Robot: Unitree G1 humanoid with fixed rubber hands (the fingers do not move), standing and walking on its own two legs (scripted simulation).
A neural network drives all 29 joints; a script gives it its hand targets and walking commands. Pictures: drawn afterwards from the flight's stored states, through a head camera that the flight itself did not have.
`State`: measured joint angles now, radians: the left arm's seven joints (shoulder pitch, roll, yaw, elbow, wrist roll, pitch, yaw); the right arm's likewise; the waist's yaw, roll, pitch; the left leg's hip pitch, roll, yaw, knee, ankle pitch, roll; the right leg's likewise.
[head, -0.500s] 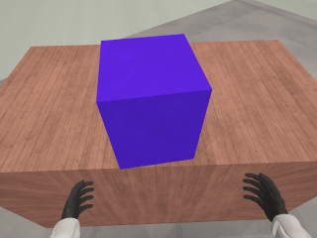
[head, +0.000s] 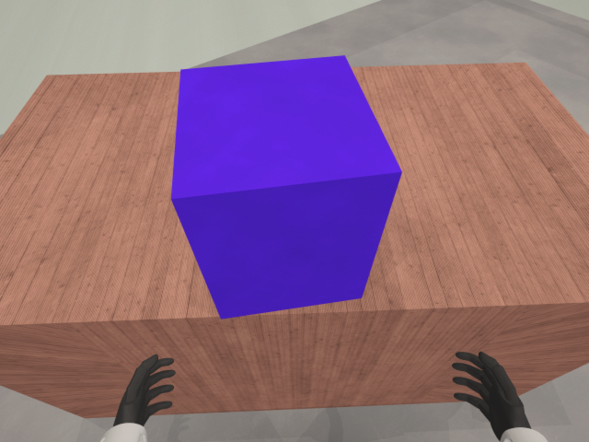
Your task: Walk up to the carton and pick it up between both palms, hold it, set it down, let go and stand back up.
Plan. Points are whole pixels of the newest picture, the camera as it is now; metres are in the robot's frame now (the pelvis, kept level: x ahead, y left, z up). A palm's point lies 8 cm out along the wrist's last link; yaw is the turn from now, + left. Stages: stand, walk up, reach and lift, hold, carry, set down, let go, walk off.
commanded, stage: set down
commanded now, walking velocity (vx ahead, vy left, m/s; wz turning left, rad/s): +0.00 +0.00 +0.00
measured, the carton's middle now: (279, 194) +0.44 +0.04 +0.08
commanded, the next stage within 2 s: let go in 0.22 s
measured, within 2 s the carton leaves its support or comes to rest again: neither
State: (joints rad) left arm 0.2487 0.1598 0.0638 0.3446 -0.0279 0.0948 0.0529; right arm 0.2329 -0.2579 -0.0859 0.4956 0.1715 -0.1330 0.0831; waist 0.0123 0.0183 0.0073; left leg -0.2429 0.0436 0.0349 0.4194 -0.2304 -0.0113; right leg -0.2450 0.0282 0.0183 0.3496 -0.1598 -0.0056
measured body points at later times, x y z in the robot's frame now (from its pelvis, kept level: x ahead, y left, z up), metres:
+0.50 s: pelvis +0.01 +0.00 +0.00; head +0.05 +0.00 +0.45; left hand +0.17 +0.25 -0.09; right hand +0.16 -0.25 -0.09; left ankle -0.01 +0.12 -0.74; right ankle +0.01 -0.12 -0.74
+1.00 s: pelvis +0.02 -0.01 +0.00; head +0.02 -0.01 +0.45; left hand +0.15 +0.29 -0.09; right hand +0.16 -0.29 -0.10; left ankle -0.01 +0.12 -0.74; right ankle +0.01 -0.12 -0.74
